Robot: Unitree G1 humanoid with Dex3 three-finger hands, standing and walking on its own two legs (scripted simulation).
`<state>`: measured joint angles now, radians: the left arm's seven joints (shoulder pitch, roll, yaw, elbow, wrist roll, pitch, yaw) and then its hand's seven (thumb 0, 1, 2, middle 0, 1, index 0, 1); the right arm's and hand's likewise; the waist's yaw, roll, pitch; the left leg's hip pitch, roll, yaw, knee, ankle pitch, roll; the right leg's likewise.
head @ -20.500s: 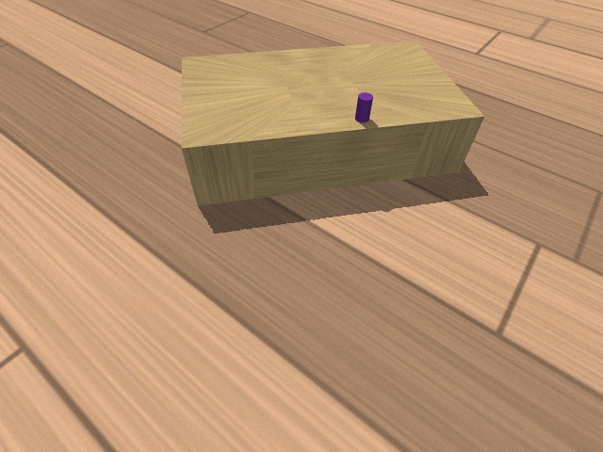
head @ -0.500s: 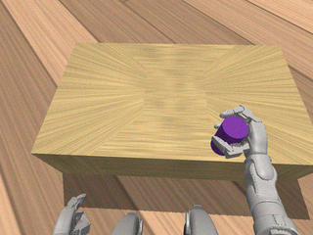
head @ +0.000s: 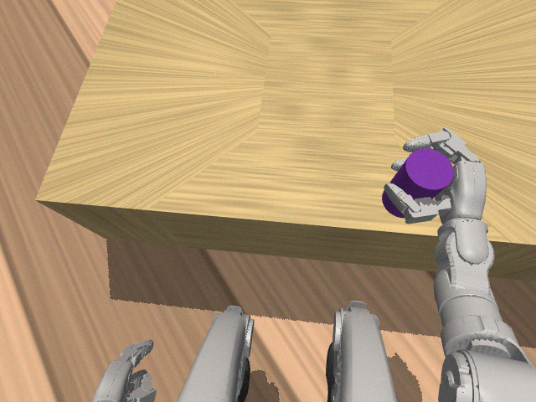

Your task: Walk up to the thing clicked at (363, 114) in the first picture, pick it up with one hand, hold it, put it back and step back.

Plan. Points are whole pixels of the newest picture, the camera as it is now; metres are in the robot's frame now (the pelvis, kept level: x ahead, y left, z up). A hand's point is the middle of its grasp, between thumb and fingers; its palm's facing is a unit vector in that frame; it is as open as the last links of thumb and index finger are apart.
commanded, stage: crouch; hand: right
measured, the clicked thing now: (413, 185) +0.43 -0.18 -0.02
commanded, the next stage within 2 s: lower in 0.32 s
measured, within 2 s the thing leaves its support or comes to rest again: rests again in 1.50 s
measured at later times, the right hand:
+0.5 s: hand (404, 187) +0.45 -0.18 -0.06, palm faces +0.05 +1.00 -0.02, open 8.8 cm
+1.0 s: hand (389, 200) +0.46 -0.18 -0.14, palm faces +0.06 +1.00 -0.03, open 8.8 cm
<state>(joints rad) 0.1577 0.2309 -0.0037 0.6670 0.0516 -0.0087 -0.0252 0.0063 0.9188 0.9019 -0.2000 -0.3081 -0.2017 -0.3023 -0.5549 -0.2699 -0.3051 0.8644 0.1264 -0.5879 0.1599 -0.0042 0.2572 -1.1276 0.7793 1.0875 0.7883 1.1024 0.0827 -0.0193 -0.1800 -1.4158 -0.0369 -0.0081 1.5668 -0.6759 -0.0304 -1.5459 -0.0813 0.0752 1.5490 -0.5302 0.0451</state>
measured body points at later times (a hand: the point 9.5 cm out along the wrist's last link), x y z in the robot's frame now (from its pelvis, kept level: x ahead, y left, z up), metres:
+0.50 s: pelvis -0.01 +0.00 -0.06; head +0.17 -0.03 +0.35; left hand +0.12 +0.26 -0.18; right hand +0.44 -0.24 -0.06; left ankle +0.03 +0.14 -0.55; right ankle +0.08 -0.15 -0.55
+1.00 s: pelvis -0.03 +0.00 -0.13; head +0.17 -0.02 +0.27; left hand +0.07 +0.27 -0.26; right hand +0.45 -0.24 -0.14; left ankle +0.03 +0.14 -0.55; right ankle +0.08 -0.15 -0.55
